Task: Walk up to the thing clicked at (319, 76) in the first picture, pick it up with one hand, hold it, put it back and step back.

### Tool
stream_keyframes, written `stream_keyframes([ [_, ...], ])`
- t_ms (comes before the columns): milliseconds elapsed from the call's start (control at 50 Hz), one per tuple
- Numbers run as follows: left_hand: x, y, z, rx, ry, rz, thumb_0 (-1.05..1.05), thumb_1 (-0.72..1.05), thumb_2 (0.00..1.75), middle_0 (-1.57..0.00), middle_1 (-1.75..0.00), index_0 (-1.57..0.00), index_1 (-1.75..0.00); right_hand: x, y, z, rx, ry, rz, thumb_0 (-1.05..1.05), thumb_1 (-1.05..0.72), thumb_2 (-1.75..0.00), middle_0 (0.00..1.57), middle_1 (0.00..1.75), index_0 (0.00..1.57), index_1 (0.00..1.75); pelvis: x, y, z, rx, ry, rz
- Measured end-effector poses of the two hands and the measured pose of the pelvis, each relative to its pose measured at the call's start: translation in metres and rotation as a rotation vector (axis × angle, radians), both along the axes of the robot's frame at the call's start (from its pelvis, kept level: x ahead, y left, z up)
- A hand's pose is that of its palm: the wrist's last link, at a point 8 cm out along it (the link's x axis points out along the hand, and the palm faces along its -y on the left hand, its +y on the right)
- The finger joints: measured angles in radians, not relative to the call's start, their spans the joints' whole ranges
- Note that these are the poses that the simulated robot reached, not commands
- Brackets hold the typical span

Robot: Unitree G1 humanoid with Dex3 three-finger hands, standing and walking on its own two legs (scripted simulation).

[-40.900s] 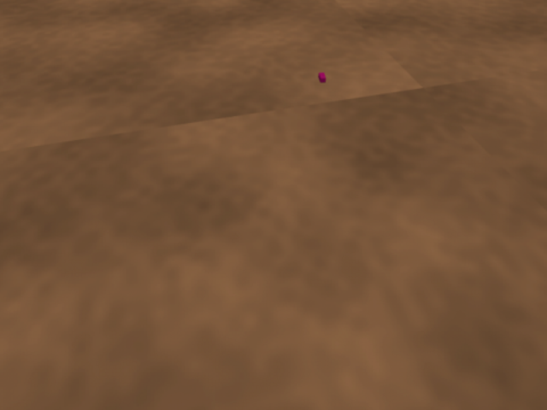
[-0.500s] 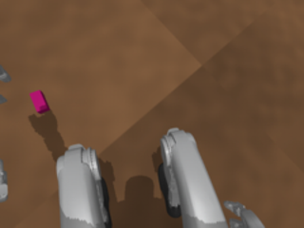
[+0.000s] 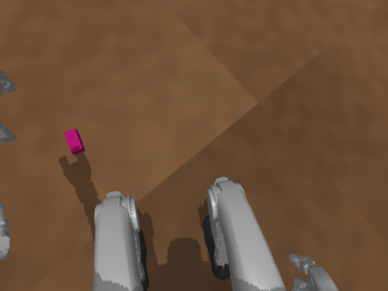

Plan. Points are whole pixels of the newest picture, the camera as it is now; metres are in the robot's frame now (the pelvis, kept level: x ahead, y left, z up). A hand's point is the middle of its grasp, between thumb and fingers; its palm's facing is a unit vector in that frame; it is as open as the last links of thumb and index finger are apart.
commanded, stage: go down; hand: left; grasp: from above
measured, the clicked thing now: (74, 141) +0.54 +0.32 -0.45
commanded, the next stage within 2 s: none
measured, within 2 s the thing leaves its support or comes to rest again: neither
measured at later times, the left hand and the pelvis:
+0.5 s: hand out of the picture +0.47 +0.35 -0.02, palm faces -0.40 -0.13 -0.90, open 12.0 cm; pelvis +0.01 +0.01 +0.06, yaw +0 degrees
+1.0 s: hand out of the picture +0.47 +0.36 +0.00, palm faces -0.40 -0.13 -0.91, open 12.4 cm; pelvis +0.02 +0.01 +0.08, yaw +0 degrees
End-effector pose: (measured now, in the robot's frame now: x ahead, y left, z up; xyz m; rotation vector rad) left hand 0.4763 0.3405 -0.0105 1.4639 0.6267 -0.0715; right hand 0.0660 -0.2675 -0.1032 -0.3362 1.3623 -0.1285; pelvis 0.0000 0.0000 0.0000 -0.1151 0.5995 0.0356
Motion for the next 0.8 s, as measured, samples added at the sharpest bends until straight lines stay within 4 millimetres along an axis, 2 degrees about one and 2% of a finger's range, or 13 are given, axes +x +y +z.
stream_keyframes([
  [140,0.0,0.005,0.019,0.0,-0.019,-0.006,0.0,-0.09,0.62,-0.44,-0.68,-0.45,-0.67,-0.003,0.005,0.017,-0.002,0.018,-0.023,0.0,-0.9,-0.9,0.2,0.3,0.21,0.3,0.004,0.001,0.018,-0.001,-0.004,0.002],
  [400,-0.003,0.009,0.045,-0.001,-0.009,-0.001,0.0,-0.14,0.66,-0.39,-0.74,-0.4,-0.73,0.013,0.007,0.052,-0.009,-0.012,-0.015,0.0,-0.9,-0.9,0.2,0.3,0.21,0.3,0.012,0.006,0.052,-0.003,-0.013,0.008],
  [560,-0.002,0.01,0.054,0.006,-0.01,0.004,0.0,-0.17,0.67,-0.36,-0.78,-0.38,-0.76,0.018,0.006,0.065,-0.011,-0.02,-0.016,0.0,-0.9,-0.9,0.2,0.3,0.21,0.3,0.015,0.007,0.064,-0.004,-0.017,0.007],
  [800,-0.003,0.014,0.063,0.012,-0.01,0.015,0.0,-0.21,0.7,-0.33,-0.81,-0.35,-0.79,0.013,0.01,0.075,-0.003,-0.005,-0.032,0.0,-0.91,-0.9,0.2,0.3,0.21,0.3,0.018,0.008,0.074,-0.004,-0.022,0.006],
])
